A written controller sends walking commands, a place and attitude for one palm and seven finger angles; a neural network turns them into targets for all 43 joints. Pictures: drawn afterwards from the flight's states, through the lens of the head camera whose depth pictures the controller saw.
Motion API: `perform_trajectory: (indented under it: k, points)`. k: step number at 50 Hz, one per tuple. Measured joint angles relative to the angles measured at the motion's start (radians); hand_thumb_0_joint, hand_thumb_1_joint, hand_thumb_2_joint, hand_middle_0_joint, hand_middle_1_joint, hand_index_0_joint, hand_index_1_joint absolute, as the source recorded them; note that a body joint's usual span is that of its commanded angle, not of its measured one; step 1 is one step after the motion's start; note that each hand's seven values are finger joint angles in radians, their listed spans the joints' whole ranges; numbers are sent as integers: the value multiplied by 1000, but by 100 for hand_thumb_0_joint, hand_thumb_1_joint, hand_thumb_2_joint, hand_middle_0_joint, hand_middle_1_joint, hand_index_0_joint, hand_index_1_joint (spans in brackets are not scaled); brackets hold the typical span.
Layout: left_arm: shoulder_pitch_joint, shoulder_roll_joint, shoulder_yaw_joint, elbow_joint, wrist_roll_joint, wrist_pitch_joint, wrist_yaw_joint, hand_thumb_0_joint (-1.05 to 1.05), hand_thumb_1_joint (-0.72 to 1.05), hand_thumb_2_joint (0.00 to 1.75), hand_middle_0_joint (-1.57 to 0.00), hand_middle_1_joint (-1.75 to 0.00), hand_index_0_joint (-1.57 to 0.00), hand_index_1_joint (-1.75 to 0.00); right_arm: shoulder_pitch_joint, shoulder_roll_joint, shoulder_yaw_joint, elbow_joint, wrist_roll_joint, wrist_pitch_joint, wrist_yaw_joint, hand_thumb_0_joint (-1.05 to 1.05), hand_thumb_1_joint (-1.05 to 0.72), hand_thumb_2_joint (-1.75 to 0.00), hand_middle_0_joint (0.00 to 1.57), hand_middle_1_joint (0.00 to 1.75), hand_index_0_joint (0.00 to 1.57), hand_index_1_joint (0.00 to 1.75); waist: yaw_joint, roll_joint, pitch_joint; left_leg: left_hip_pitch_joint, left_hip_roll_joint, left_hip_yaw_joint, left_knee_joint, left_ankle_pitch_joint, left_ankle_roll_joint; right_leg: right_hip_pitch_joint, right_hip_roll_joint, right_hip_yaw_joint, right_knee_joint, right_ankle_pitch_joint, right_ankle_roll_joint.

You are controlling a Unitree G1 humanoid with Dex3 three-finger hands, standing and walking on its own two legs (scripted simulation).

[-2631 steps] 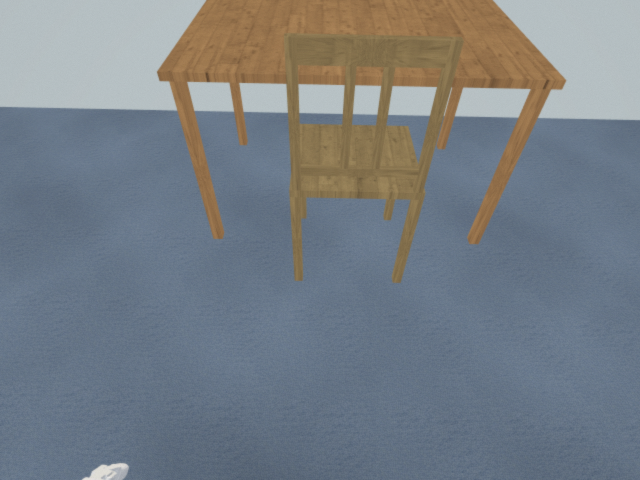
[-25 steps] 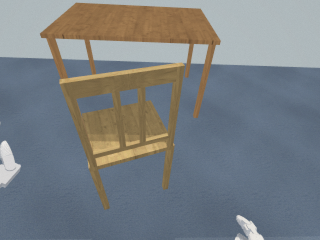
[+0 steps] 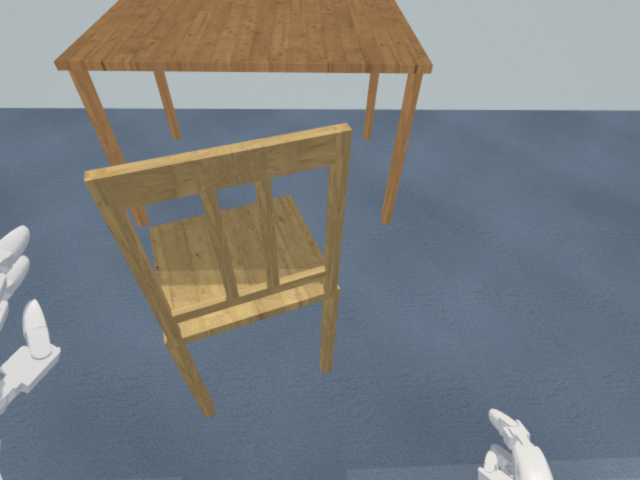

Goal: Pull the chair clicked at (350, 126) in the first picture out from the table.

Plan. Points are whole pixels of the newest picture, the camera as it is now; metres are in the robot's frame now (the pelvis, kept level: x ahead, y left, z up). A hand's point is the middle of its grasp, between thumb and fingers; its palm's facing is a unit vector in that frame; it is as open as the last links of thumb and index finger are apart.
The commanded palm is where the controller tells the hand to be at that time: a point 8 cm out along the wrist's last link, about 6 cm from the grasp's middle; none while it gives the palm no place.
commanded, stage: let the arm hang, fingers relaxed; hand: left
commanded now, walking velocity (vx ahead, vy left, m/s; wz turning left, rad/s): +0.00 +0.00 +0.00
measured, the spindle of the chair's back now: (221, 249) +0.53 +0.21 -0.07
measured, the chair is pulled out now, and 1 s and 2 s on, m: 0.57 0.57 0.57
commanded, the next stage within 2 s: look to check the result in 1.18 s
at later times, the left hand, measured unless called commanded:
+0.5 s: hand out of the picture -0.02 +0.18 -0.18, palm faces +0.08 -0.98 -0.19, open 6.9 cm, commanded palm none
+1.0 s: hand out of the picture -0.05 +0.14 -0.18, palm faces +0.05 -0.99 -0.15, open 7.4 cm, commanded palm none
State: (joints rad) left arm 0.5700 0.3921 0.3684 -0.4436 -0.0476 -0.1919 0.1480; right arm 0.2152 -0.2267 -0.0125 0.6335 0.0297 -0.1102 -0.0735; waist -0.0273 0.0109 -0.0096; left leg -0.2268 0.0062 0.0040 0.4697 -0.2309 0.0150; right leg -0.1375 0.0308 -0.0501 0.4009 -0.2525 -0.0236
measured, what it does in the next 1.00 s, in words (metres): stands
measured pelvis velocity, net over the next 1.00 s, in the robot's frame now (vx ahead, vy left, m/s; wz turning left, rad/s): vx -0.03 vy -0.01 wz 0.03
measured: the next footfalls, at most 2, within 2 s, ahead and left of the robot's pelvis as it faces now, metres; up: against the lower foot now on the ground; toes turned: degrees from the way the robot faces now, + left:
none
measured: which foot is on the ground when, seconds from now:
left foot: down 0.00-1.00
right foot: down 0.00-1.00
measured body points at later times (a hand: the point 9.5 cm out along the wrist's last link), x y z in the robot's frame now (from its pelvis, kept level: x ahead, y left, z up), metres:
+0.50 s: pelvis -0.03 +0.00 +0.00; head -0.02 +0.02 +0.44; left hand -0.03 +0.23 -0.16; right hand +0.00 -0.25 -0.15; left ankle +0.01 +0.11 -0.74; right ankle -0.02 -0.10 -0.74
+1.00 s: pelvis -0.03 -0.01 +0.00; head -0.03 -0.01 +0.45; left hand -0.05 +0.19 -0.16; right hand -0.07 -0.20 -0.17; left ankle +0.01 +0.11 -0.74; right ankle -0.02 -0.10 -0.74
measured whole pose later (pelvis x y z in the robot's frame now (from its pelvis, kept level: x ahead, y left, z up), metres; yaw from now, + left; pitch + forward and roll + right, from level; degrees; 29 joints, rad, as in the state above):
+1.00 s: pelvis -0.03 -0.01 +0.00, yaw +2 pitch -1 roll +0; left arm 0.35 0.10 -0.03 1.08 0.01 0.01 0.04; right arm 0.40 -0.09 0.01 1.09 -0.01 0.00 -0.03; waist -0.01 0.02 0.00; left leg -0.27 -0.01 -0.02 0.48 -0.19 0.01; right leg -0.20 0.02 -0.08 0.47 -0.25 -0.04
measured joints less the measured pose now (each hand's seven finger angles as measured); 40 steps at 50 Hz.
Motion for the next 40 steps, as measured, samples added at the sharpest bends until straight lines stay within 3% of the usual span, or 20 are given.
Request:
perform_trajectory:
  k: [4, 6, 9, 12, 17, 21, 28, 40]
  points:
    - [25, 20, 4, -35, -2, -9, -1, 2, 89, 90, -21, -30, -21, -30, -3, 10, 0, -15, 1, 10, 0, 2, -91, -89, 20, 30, 20, 30, -3, -5, 2, 4, 1, -1, -5, 3, -1, 5, 1, -1, -8, 4, -1]
    - [-52, 29, -51, 100, 35, -29, -34, 1, 89, 90, -21, -30, -21, -30, -10, -2, -16, 29, -5, -26, 37, 2, -91, -89, 20, 30, 20, 30, 8, 8, -14, -33, -10, -10, 19, 2, 2, -34, -10, -14, 34, -8, 1]
    - [-203, -43, -167, 442, 67, 97, -95, 0, 90, 90, -20, -30, -20, -30, -39, -32, -16, 105, -28, 20, 68, 1, -91, -90, 20, 30, 20, 30, 18, 44, -39, -91, -31, -18, 67, -6, 12, -102, -33, -25, 118, -45, 7]
    - [-282, -132, -260, 787, 78, 205, -120, 0, 90, 90, -20, -30, -20, -30, -47, -22, -4, 158, -43, 69, 74, 1, -91, -89, 20, 30, 20, 30, 12, 58, -32, -111, -39, -21, 96, -12, 15, -126, -42, -29, 159, -61, 6]
    - [-262, -232, -377, 1145, 74, 260, -139, 1, 91, 90, -20, -30, -19, -29, 13, 46, 30, 228, -49, 113, 75, 1, -91, -89, 20, 30, 20, 30, 0, -16, 15, -83, -39, -29, 90, -7, 6, -100, -41, -37, 163, -64, -4]
    - [-252, -215, -349, 1272, 56, 235, -113, -3, 101, 90, -21, -30, -20, -30, 71, 66, 24, 298, -46, 124, 58, 1, -94, -89, 20, 30, 20, 30, 20, -53, 42, -71, -25, -50, 68, 11, -3, -70, -24, -56, 110, -33, -11]
    - [-205, -186, -367, 1434, 59, 231, -124, -2, 97, 90, -20, -30, -20, -30, 131, 30, 2, 367, -46, 134, 47, 1, -93, -89, 20, 30, 20, 30, 25, -13, 49, -57, -20, -51, 27, 41, -1, -47, -17, -57, 48, 10, -10]
    - [-178, -227, -388, 1533, 55, 218, -116, 0, 92, 90, -20, -30, -20, -30, 179, 84, 15, 428, -43, 122, 47, 1, -92, -89, 20, 29, 20, 30, 22, 21, 21, -42, -20, -31, 6, 50, 1, -52, -19, -37, 55, 11, -11]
